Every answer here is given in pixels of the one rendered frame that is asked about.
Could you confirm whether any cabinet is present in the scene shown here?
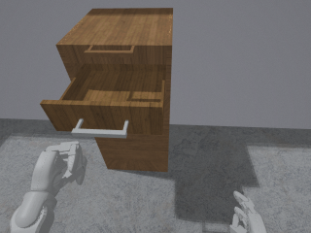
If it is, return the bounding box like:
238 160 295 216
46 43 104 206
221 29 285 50
56 8 173 172

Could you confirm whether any handle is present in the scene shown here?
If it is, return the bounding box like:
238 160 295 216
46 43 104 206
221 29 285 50
71 118 129 139
84 50 134 58

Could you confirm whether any left robot forearm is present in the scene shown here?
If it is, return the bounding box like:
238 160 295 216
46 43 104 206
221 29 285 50
10 190 57 233

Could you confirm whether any drawer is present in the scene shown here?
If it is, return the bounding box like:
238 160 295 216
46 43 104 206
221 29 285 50
40 63 166 135

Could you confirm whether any right robot hand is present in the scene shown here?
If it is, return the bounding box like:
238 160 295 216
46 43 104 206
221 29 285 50
229 190 268 233

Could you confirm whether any left robot hand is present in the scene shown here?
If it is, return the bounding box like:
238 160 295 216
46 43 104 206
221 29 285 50
30 141 87 197

